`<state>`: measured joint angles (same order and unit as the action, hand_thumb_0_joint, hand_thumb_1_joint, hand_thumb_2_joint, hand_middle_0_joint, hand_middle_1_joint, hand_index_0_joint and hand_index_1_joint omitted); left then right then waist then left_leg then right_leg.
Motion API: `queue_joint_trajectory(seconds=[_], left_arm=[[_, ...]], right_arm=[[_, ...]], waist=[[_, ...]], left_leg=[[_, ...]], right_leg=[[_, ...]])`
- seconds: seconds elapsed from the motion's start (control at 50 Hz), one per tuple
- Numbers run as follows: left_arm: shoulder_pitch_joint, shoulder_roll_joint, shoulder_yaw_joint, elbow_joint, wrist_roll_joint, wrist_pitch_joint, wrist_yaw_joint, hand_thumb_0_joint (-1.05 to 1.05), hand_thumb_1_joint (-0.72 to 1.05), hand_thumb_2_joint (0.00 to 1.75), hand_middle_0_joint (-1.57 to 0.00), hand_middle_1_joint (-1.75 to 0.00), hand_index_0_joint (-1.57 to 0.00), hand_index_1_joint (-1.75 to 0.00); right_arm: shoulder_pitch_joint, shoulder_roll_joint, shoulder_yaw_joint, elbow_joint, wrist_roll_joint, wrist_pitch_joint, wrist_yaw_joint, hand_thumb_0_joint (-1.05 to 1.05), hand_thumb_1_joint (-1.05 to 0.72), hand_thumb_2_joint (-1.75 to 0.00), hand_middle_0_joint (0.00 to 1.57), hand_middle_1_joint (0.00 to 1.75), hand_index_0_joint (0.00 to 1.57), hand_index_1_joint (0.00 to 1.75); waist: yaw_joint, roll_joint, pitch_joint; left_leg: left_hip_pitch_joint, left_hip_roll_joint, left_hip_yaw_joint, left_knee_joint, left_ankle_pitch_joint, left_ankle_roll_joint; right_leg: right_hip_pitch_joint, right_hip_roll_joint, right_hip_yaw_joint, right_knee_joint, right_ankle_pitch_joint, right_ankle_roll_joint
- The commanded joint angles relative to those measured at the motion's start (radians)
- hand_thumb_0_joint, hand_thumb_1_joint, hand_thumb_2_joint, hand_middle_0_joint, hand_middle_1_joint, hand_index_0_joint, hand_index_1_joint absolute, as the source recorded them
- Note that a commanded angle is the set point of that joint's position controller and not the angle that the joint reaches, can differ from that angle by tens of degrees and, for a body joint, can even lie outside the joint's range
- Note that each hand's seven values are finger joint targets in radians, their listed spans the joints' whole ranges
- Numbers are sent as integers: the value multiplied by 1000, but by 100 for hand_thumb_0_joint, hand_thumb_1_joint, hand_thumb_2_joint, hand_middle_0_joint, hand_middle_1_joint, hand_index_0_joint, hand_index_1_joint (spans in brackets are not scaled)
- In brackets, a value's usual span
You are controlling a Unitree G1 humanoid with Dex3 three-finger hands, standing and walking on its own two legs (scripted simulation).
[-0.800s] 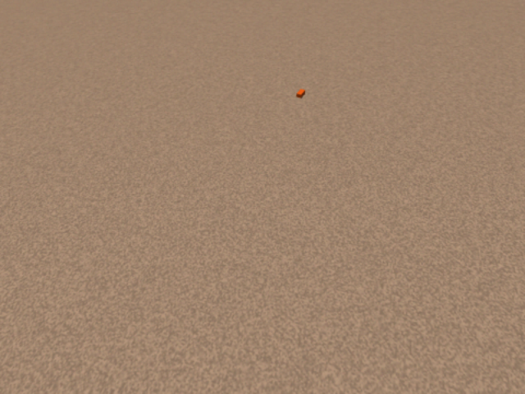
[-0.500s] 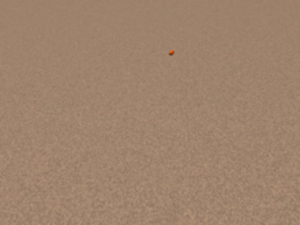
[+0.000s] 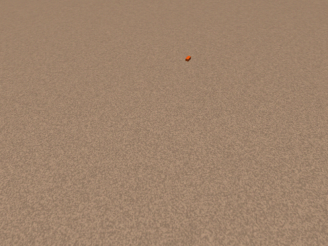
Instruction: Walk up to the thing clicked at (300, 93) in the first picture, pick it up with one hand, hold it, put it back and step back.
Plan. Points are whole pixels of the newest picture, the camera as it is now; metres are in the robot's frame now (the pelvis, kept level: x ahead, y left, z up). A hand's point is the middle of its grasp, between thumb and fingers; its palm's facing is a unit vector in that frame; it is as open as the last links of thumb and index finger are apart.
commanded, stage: stand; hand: left
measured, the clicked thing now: (188, 58) +2.01 -0.25 -0.77
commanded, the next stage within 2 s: walk up in 0.32 s
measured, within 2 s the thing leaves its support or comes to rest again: neither
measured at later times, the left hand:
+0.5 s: hand out of the picture +0.10 +0.30 -0.14, palm faces +0.19 -0.93 -0.31, open 7.4 cm
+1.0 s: hand (61, 222) +0.22 +0.33 -0.17, palm faces +0.38 -0.89 -0.26, open 7.4 cm
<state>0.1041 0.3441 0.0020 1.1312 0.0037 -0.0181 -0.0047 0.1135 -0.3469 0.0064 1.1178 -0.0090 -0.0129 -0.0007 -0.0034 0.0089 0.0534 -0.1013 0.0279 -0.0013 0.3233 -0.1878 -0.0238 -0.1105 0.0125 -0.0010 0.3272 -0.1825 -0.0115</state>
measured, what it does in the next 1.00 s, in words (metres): walks ahead, turning left: left foot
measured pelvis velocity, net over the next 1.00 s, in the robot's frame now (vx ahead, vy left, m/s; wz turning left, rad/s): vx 0.24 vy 0.03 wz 0.43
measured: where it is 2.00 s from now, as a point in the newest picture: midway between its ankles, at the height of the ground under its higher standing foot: (174, 154)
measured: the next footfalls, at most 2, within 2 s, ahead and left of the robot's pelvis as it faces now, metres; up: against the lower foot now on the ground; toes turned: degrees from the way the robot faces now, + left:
left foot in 0.60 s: +0.14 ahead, +0.17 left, +0.00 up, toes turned +23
right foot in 1.08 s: +0.52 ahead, -0.07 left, +0.00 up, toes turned +24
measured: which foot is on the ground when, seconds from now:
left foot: down 0.00-0.40, up 0.42-0.58, down 0.60-1.00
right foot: down 0.00-0.60, up 0.62-1.00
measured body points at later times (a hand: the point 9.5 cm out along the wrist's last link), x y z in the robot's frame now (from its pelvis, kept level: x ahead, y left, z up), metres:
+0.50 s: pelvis +0.02 +0.01 -0.01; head +0.03 +0.03 +0.44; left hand +0.09 +0.35 -0.12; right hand +0.11 -0.32 -0.11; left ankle +0.02 +0.13 -0.72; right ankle +0.00 -0.11 -0.75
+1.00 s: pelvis +0.24 +0.03 -0.02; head +0.22 +0.07 +0.43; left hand +0.20 +0.38 -0.15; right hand +0.40 -0.28 -0.09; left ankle +0.10 +0.16 -0.75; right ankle +0.44 -0.10 -0.70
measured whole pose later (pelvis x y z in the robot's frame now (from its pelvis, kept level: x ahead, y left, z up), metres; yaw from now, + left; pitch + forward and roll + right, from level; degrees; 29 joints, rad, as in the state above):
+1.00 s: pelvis +0.24 +0.03 -0.02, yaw +25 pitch -1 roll +2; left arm 0.14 0.51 0.11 0.92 0.05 0.07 -0.18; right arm 0.42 -0.41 -0.04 0.93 -0.02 -0.14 -0.01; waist 0.02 -0.17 0.01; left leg -0.05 0.03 -0.05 0.41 -0.35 -0.03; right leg -0.59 -0.16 0.08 0.83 -0.15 0.04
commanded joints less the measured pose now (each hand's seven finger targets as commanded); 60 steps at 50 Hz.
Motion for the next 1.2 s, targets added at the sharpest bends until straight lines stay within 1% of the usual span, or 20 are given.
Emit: queue_joint_trajectory(seconds=[0.0,0.28,0.3,0.34,0.38,0.4,0.46,0.54,0.56,0.58,0.6,0.62,0.66,0.72,0.96,1.04,1.08,1.1,1.12,1.18], left_arm=[[-36,217,40,-61,2,-17,14,0,90,90,-20,-30,-20,-30],[-29,220,38,-57,3,-14,14,0,90,90,-20,-30,-20,-30],[-78,385,164,-201,43,-22,-33,0,90,90,-20,-30,-20,-30],[-43,368,169,-240,64,-20,-67,0,90,90,-20,-30,-20,-30],[44,386,188,-249,47,-16,-77,0,90,90,-20,-30,-20,-30],[-21,399,199,-283,43,-14,-82,0,90,90,-20,-30,-20,-30],[-91,367,187,-331,51,-14,-98,0,90,90,-20,-30,-20,-30],[-206,363,189,-337,51,18,-123,0,90,90,-20,-30,-20,-30],[-187,318,177,-347,51,28,-126,0,90,90,-20,-30,-20,-30],[-184,233,154,-371,64,34,-127,0,90,90,-20,-30,-20,-30],[-244,230,139,-409,77,36,-130,0,90,90,-20,-30,-20,-30],[-213,313,143,-415,65,41,-135,0,90,90,-20,-30,-20,-30],[-125,365,150,-337,49,40,-144,0,90,90,-20,-30,-20,-30],[-47,358,153,-270,42,51,-160,0,90,90,-20,-30,-20,-30],[-217,315,142,-401,40,35,-165,0,90,90,-20,-30,-20,-30],[-84,307,165,-380,36,18,-151,0,90,90,-20,-30,-20,-30],[282,444,224,-293,55,-1,-122,0,90,90,-20,-30,-20,-30],[258,551,225,-289,36,-6,-105,0,90,90,-20,-30,-20,-30],[151,514,213,-342,32,-9,-93,0,90,90,-20,-30,-20,-30],[72,366,171,-355,28,-13,-80,0,90,90,-20,-30,-20,-30]], right_arm=[[-32,-211,-41,-57,0,-19,-11,0,-90,-90,20,30,20,30],[-35,-207,-39,-56,2,-19,-10,0,-90,-90,20,30,20,30],[98,-390,-120,-112,13,-47,1,0,-90,-90,20,30,20,30],[-4,-394,-124,-162,-9,-63,13,0,-90,-90,20,30,20,30],[-113,-309,-118,-244,-21,-65,16,0,-90,-90,20,30,20,30],[-90,-325,-124,-245,-16,-66,18,0,-90,-90,20,30,20,30],[4,-344,-139,-223,1,-65,48,0,-90,-90,20,30,20,30],[317,-333,-164,-140,-16,-74,45,0,-90,-90,20,30,20,30],[463,-363,-190,-94,-20,-77,22,0,-90,-90,20,30,20,30],[561,-469,-216,-92,-30,-75,-2,0,-90,-90,20,30,20,30],[479,-536,-225,-156,-22,-82,-23,0,-90,-90,20,30,20,30],[321,-540,-198,-207,8,-97,-30,0,-90,-90,20,30,20,30],[174,-474,-165,-230,26,-114,-38,0,-90,-90,20,30,20,30],[194,-424,-144,-226,9,-133,-36,0,-90,-90,20,30,20,30],[313,-440,-156,-247,-2,-136,-45,0,-90,-90,20,30,20,30],[247,-441,-151,-286,-15,-115,-60,0,-90,-90,20,30,20,30],[231,-308,-99,-323,-4,-110,-65,0,-90,-90,20,30,20,30],[245,-286,-92,-359,16,-109,-71,0,-90,-90,20,30,20,30],[228,-325,-100,-318,-1,-106,-83,0,-90,-90,20,30,20,30],[226,-340,-111,-244,18,-107,-56,0,-90,-90,20,30,20,30]], waist=[[6,-5,-83],[5,-11,-70],[17,-153,-152],[63,-72,-42],[141,-269,-24],[124,-247,-28],[79,-184,7],[-58,-99,-92],[-128,65,-156],[-180,318,-101],[-141,263,-45],[-46,96,1],[50,2,50],[58,45,23],[-23,112,7],[59,146,-69],[257,-272,-238],[213,-545,-233],[177,-383,-205],[83,-197,-63]], left_leg=[[19,101,-79,-41,133,46],[11,103,-88,-52,150,42],[-181,133,-245,30,-314,113],[-399,92,-201,91,-365,84],[-672,-34,95,439,-225,22],[-679,40,99,526,-290,29],[-522,104,36,472,-253,39],[11,-7,205,210,-58,71],[293,-38,151,169,-78,103],[396,119,-211,44,-408,156],[243,334,-674,-129,-711,197],[50,447,-893,-305,-880,260],[-36,396,-615,-216,-654,259],[-174,235,-312,-184,-458,216],[32,190,-180,-14,28,220],[-99,205,-148,232,353,197],[-475,39,-3,866,148,116],[-776,-110,95,1032,-371,91],[-745,-8,-16,1115,-359,98],[-596,84,-33,882,-158,105]], right_leg=[[12,-139,98,-53,165,-16],[16,-133,88,-48,153,-17],[102,-138,54,88,-412,-49],[83,-220,133,80,-578,-94],[260,-416,298,-177,-645,-176],[234,-498,333,-218,-569,-222],[88,-426,171,-184,-536,-209],[-156,-226,-216,121,-413,-118],[-338,-137,-272,435,-233,-84],[-663,-25,-224,780,-440,-57],[-791,-19,-27,963,-382,-35],[-769,-96,145,996,-240,-12],[-674,-182,152,933,-180,16],[-501,-178,104,811,-67,45],[-547,-177,65,405,-4,40],[-230,-116,-19,309,-121,-9],[228,-202,194,84,-328,-53],[351,-430,622,-165,-398,-93],[256,-460,649,-126,-360,-150],[-16,-299,224,-44,-251,-134]])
